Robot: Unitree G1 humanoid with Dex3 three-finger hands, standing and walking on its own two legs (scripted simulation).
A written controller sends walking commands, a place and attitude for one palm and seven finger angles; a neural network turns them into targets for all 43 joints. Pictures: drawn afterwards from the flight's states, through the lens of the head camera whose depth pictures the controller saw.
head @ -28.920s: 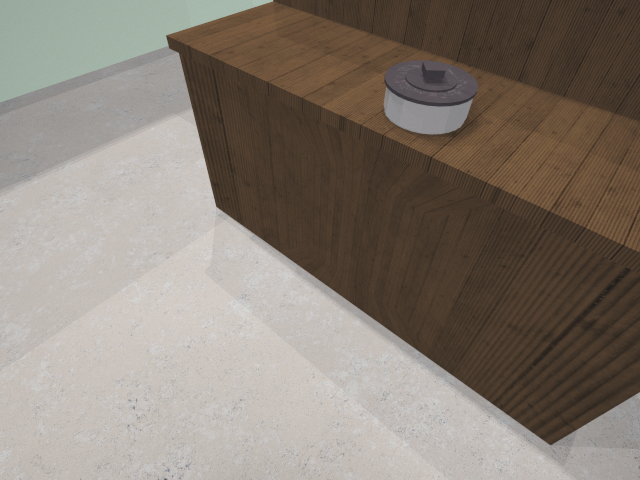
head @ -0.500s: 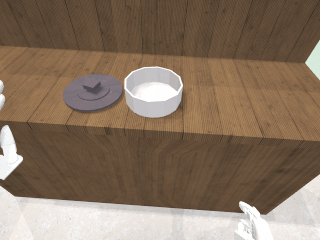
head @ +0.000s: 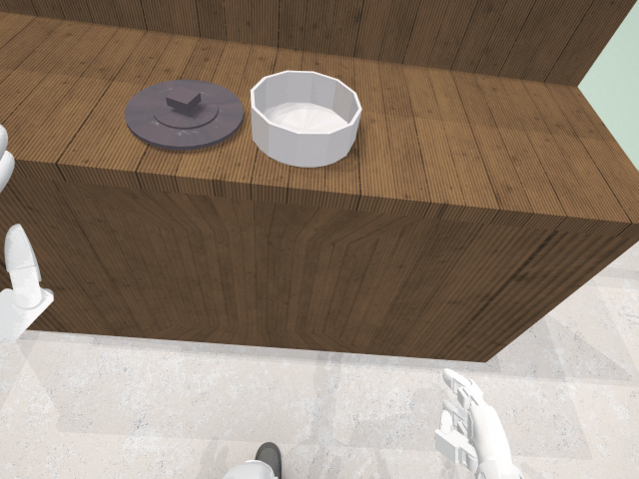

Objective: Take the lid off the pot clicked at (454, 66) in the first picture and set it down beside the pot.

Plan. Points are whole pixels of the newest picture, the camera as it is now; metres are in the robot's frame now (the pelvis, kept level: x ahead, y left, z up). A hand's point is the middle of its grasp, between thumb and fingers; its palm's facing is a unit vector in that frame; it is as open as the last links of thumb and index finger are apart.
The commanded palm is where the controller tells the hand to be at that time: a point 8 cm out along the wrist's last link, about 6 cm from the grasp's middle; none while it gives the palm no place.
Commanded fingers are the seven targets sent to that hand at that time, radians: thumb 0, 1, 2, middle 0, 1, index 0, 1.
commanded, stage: stop stepping back and stand still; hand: left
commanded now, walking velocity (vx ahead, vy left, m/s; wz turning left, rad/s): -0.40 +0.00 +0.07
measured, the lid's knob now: (183, 99) +0.70 +0.31 +0.04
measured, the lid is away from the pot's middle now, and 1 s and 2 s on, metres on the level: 0.22 0.22 0.22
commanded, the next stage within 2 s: none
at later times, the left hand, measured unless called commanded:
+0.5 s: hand out of the picture +0.09 +0.30 +0.22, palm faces +0.33 -0.90 -0.29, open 7.4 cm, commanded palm +0.00 +0.34 +0.22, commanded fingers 0.00 0.90 0.90 -0.20 -0.30 -0.20 -0.30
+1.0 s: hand out of the picture +0.03 +0.37 +0.08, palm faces +0.05 -0.97 -0.24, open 7.4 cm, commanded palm none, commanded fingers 0.00 0.90 0.90 -0.20 -0.30 -0.20 -0.30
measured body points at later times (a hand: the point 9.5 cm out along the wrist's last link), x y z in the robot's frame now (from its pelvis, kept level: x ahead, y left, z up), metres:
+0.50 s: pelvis -0.13 +0.06 +0.00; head -0.12 +0.13 +0.45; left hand +0.07 +0.34 +0.23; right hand +0.03 -0.16 -0.05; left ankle +0.11 +0.09 -0.71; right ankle -0.17 -0.05 -0.67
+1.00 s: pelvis -0.22 +0.18 +0.02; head -0.19 +0.24 +0.47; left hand +0.02 +0.42 +0.09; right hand -0.10 -0.04 -0.06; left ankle -0.23 +0.27 -0.73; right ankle -0.19 -0.01 -0.58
